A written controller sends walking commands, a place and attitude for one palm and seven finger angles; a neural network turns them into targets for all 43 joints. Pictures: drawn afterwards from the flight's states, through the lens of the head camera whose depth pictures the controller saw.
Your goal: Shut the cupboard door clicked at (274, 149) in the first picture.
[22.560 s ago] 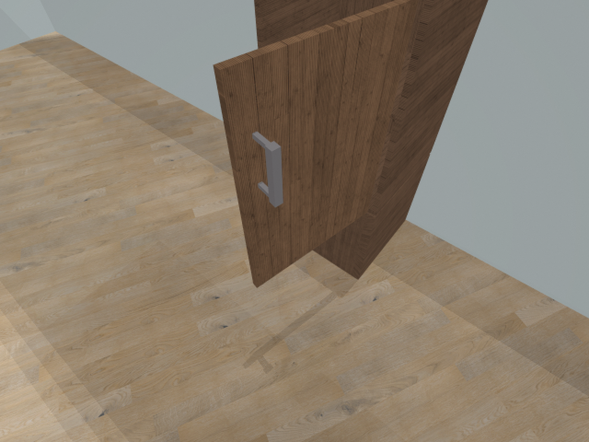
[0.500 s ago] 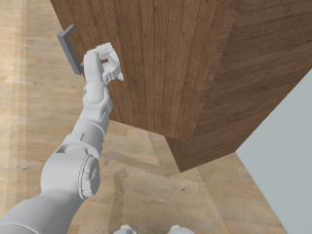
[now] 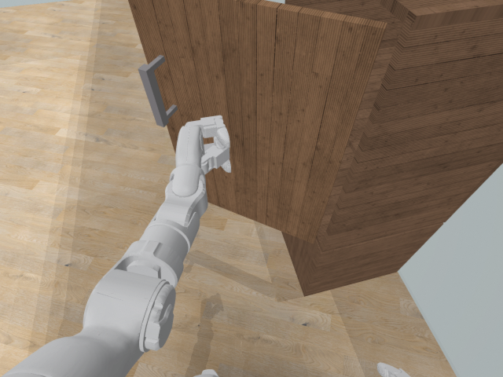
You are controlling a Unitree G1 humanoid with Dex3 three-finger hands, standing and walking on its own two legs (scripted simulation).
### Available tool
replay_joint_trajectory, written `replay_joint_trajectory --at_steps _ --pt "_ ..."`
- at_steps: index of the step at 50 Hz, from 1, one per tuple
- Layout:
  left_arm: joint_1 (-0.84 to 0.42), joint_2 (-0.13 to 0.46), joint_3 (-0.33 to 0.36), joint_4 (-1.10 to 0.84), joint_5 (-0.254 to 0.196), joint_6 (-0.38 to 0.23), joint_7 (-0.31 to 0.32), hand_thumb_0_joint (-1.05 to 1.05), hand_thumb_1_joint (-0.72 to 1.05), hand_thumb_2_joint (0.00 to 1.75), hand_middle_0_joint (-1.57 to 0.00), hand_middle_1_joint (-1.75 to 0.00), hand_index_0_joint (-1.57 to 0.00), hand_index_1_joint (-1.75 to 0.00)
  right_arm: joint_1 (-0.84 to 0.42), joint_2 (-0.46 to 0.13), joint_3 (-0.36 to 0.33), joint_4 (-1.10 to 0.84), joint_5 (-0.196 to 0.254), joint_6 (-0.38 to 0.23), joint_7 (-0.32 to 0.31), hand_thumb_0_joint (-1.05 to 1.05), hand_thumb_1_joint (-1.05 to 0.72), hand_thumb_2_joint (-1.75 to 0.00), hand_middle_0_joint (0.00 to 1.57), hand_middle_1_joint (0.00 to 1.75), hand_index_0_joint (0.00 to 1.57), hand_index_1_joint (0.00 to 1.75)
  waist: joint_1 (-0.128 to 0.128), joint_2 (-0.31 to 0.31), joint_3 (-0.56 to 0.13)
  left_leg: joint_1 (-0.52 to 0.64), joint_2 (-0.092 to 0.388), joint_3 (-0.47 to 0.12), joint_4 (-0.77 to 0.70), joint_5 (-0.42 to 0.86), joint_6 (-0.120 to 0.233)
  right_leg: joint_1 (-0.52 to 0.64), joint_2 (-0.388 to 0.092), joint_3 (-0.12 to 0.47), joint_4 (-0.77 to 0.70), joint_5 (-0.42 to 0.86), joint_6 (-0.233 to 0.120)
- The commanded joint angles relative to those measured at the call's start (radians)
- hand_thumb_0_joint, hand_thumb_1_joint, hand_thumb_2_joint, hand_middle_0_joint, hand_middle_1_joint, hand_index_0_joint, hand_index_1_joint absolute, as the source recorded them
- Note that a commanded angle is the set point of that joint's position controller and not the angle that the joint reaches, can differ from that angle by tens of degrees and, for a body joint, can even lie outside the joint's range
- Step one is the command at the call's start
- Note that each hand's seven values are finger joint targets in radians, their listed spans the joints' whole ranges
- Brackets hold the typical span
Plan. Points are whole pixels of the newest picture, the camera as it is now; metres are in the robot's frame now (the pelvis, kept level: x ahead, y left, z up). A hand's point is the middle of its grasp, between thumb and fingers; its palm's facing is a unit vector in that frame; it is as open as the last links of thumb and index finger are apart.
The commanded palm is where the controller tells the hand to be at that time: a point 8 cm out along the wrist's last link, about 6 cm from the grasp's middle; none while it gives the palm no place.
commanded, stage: draw the hand back to the body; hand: left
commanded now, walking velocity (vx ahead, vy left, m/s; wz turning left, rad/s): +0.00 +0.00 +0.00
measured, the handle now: (160, 92) +0.63 +0.16 +0.10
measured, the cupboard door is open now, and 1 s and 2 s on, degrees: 51 51 51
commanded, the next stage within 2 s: step back with the hand held close in 1.56 s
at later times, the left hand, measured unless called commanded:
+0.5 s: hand (144, 186) +0.34 +0.13 +0.16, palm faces -0.03 -1.00 -0.04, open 3.1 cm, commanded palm +0.31 +0.19 +0.16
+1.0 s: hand out of the picture +0.24 +0.26 +0.18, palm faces +0.27 -0.91 -0.32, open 4.7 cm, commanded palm +0.19 +0.31 +0.20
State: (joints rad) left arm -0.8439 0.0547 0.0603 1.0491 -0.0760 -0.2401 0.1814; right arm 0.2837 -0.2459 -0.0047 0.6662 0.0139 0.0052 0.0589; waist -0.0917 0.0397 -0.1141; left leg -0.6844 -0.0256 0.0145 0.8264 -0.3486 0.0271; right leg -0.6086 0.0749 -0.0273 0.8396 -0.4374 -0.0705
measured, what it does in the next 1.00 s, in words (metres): shifts its weight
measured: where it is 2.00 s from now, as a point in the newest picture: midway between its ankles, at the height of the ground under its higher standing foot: outside the picture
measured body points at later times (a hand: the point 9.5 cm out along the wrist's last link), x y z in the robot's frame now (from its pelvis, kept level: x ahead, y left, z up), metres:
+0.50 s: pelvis +0.01 +0.02 +0.02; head +0.00 +0.00 +0.47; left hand +0.34 +0.18 +0.17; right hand +0.17 -0.23 -0.06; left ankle +0.03 +0.10 -0.70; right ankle -0.02 -0.07 -0.70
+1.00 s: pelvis +0.01 +0.05 +0.04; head -0.01 +0.02 +0.49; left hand +0.22 +0.31 +0.20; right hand +0.19 -0.15 -0.05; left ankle +0.03 +0.10 -0.70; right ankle -0.02 -0.07 -0.70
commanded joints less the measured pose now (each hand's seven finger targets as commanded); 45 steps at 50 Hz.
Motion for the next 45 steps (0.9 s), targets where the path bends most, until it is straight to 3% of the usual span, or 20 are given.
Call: replay_joint_trajectory --at_steps 1,3,5,6,8,11,14,17,20,22,24,25,26,27,29,33,36,37,38,45 --pt "-0.436 0.201 0.143 -0.355 -0.049 -0.127 0.009 0.00 0.90 0.90 -1.30 -1.50 -1.30 -1.50 0.093 -0.128 -0.036 -0.107 -0.007 -0.036 -0.023 0.00 -0.90 -0.90 0.20 0.30 0.20 0.30 0.020 -0.109 -0.401 0.224 -0.016 -0.017 -0.061 0.199 0.020 0.221 -0.061 0.096 -0.149 0.521 0.093" --pt "-0.308 0.244 0.166 -0.473 -0.013 -0.225 0.001 0.00 0.90 0.90 -1.30 -1.50 -1.30 -1.50 0.093 -0.121 -0.041 -0.121 -0.016 -0.053 -0.017 0.00 -0.90 -0.90 0.20 0.30 0.20 0.30 0.060 -0.073 -0.485 0.270 -0.011 -0.017 -0.049 0.298 0.020 0.251 -0.057 0.084 -0.098 0.621 0.077" --pt "-0.141 0.226 0.122 -0.522 0.034 -0.262 -0.021 0.00 0.90 0.90 -1.30 -1.50 -1.30 -1.50 0.097 -0.116 -0.049 -0.131 -0.018 -0.060 -0.001 0.00 -0.90 -0.90 0.20 0.30 0.20 0.30 0.076 -0.060 -0.480 0.296 -0.004 -0.007 -0.042 0.339 0.020 0.227 -0.052 0.079 -0.083 0.649 0.081" --pt "-0.066 0.217 0.095 -0.541 0.053 -0.252 -0.037 0.00 0.90 0.90 -1.30 -1.50 -1.30 -1.50 0.095 -0.118 -0.050 -0.138 -0.016 -0.055 0.006 0.00 -0.90 -0.90 0.20 0.30 0.20 0.30 0.077 -0.062 -0.461 0.304 -0.003 -0.001 -0.048 0.341 0.024 0.225 -0.053 0.081 -0.091 0.660 0.092" --pt "0.071 0.187 0.045 -0.540 0.052 -0.171 -0.088 0.00 0.90 0.90 -1.30 -1.50 -1.30 -1.50 0.085 -0.127 -0.053 -0.160 0.004 -0.034 0.012 0.00 -0.90 -0.90 0.20 0.30 0.20 0.30 0.070 -0.157 -0.374 0.280 0.001 0.008 -0.078 0.293 0.032 0.252 -0.061 0.090 -0.134 0.678 0.132" --pt "0.126 0.139 0.006 -0.670 -0.055 0.003 -0.162 0.00 0.90 0.90 -1.30 -1.50 -1.30 -1.50 0.018 -0.135 -0.052 -0.203 0.046 -0.005 -0.012 0.00 -0.90 -0.90 0.20 0.30 0.20 0.30 0.062 -0.198 -0.279 0.311 0.004 0.020 -0.126 0.217 0.038 0.285 -0.066 0.100 -0.234 0.609 0.156" --pt "0.056 0.156 0.018 -0.891 -0.136 0.079 -0.185 0.00 0.90 0.90 -1.30 -1.50 -1.30 -1.50 -0.051 -0.129 -0.039 -0.222 0.062 -0.014 -0.052 0.00 -0.90 -0.90 0.20 0.30 0.20 0.30 0.062 -0.175 -0.251 0.379 0.003 0.011 -0.156 0.209 0.044 0.302 -0.067 0.097 -0.288 0.527 0.144" --pt "0.060 0.179 -0.010 -1.102 -0.120 0.036 -0.163 0.00 0.90 0.90 -1.30 -1.50 -1.30 -1.50 -0.086 -0.112 -0.025 -0.224 0.057 -0.051 -0.074 0.00 -0.90 -0.90 0.20 0.30 0.20 0.30 0.062 -0.071 -0.222 0.466 0.011 -0.007 -0.183 0.227 0.045 0.270 -0.051 0.066 -0.286 0.438 0.099" --pt "0.244 0.215 0.003 -1.128 -0.086 0.011 -0.152 0.00 0.90 0.90 -1.27 -1.47 -1.27 -1.47 -0.112 -0.102 -0.012 -0.209 0.051 -0.076 -0.072 0.00 -0.90 -0.90 0.20 0.30 0.20 0.30 0.089 0.017 -0.195 0.505 0.021 -0.029 -0.210 0.239 0.031 0.241 -0.043 0.035 -0.268 0.374 0.060" --pt "0.361 0.230 0.008 -1.092 -0.075 0.054 -0.165 0.00 0.90 0.90 -1.22 -1.41 -1.22 -1.41 -0.122 -0.109 -0.010 -0.210 0.055 -0.070 -0.068 0.00 -0.90 -0.90 0.20 0.30 0.20 0.30 0.100 -0.003 -0.160 0.496 0.021 -0.033 -0.232 0.224 0.029 0.252 -0.045 0.034 -0.278 0.350 0.060" --pt "0.437 0.221 0.006 -1.074 -0.090 0.140 -0.194 0.00 0.90 0.90 -1.16 -1.35 -1.16 -1.35 -0.155 -0.108 -0.003 -0.229 0.064 -0.049 -0.068 0.00 -0.90 -0.90 0.20 0.30 0.20 0.30 0.105 -0.030 -0.116 0.477 0.018 -0.028 -0.257 0.188 0.027 0.273 -0.050 0.035 -0.304 0.332 0.063" --pt "0.448 0.254 -0.050 -1.174 -0.039 0.114 -0.179 0.00 0.90 0.90 -1.13 -1.32 -1.13 -1.32 -0.180 -0.078 0.003 -0.241 0.057 -0.029 -0.083 0.00 -0.90 -0.90 0.20 0.30 0.20 0.30 0.083 -0.090 -0.041 0.476 0.018 -0.050 -0.303 0.175 0.021 0.276 -0.077 0.077 -0.381 0.324 0.074" --pt "0.524 0.289 0.007 -1.143 -0.036 0.116 -0.167 0.00 0.90 0.90 -1.11 -1.29 -1.11 -1.29 -0.185 -0.086 0.001 -0.238 0.052 -0.015 -0.094 0.00 -0.90 -0.90 0.20 0.30 0.20 0.30 0.089 -0.125 -0.019 0.470 0.020 -0.045 -0.314 0.167 0.022 0.302 -0.082 0.085 -0.407 0.326 0.082" --pt "0.586 0.290 0.012 -1.140 -0.040 0.128 -0.169 0.00 0.90 0.90 -1.08 -1.26 -1.08 -1.26 -0.195 -0.085 0.005 -0.244 0.053 -0.003 -0.100 0.00 -0.90 -0.90 0.20 0.30 0.20 0.30 0.099 -0.141 -0.003 0.461 0.018 -0.042 -0.319 0.166 0.025 0.318 -0.089 0.093 -0.423 0.332 0.091" --pt "0.606 0.294 0.010 -1.211 -0.037 0.137 -0.167 0.00 0.90 0.90 -1.02 -1.20 -1.02 -1.20 -0.216 -0.076 0.016 -0.255 0.052 0.017 -0.107 0.00 -0.90 -0.90 0.20 0.30 0.20 0.30 0.097 -0.113 -0.020 0.513 0.025 -0.043 -0.349 0.184 0.026 0.354 -0.086 0.080 -0.434 0.329 0.078" --pt "0.624 0.339 0.038 -1.391 -0.024 0.149 -0.144 0.00 0.90 0.90 -0.92 -1.08 -0.92 -1.08 -0.235 -0.074 0.027 -0.262 0.044 0.014 -0.114 0.00 -0.90 -0.90 0.20 0.30 0.20 0.30 0.099 0.044 -0.053 0.627 0.037 -0.062 -0.402 0.236 0.021 0.390 -0.071 0.056 -0.464 0.326 0.052" --pt "0.660 0.356 0.055 -1.494 -0.017 0.157 -0.122 0.00 0.90 0.90 -0.83 -0.99 -0.83 -0.99 -0.246 -0.071 0.035 -0.259 0.036 -0.002 -0.115 0.00 -0.90 -0.90 0.20 0.30 0.20 0.30 0.100 0.080 -0.061 0.675 0.046 -0.084 -0.437 0.249 0.014 0.411 -0.063 0.042 -0.483 0.322 0.044" --pt "0.684 0.382 0.077 -1.507 -0.017 0.162 -0.116 0.00 0.90 0.90 -0.81 -0.96 -0.81 -0.96 -0.248 -0.078 0.034 -0.253 0.032 -0.007 -0.116 0.00 -0.90 -0.90 0.20 0.30 0.20 0.30 0.104 0.059 -0.053 0.675 0.047 -0.089 -0.447 0.243 0.015 0.419 -0.061 0.045 -0.499 0.314 0.044" --pt "0.704 0.369 0.073 -1.525 -0.014 0.162 -0.112 0.00 0.90 0.90 -0.78 -0.93 -0.78 -0.93 -0.249 -0.074 0.038 -0.252 0.032 -0.012 -0.116 0.00 -0.90 -0.90 0.20 0.30 0.20 0.30 0.103 0.074 -0.057 0.687 0.050 -0.094 -0.460 0.246 0.012 0.428 -0.062 0.040 -0.497 0.312 0.042" --pt "0.965 0.389 0.162 -1.523 -0.016 0.178 -0.103 0.00 0.90 0.90 -0.58 -0.72 -0.58 -0.72 -0.255 -0.084 0.029 -0.240 0.023 -0.018 -0.112 0.00 -0.90 -0.90 0.20 0.30 0.20 0.30 0.126 -0.018 0.022 0.659 0.064 -0.117 -0.514 0.235 0.000 0.459 -0.059 0.022 -0.516 0.305 0.044"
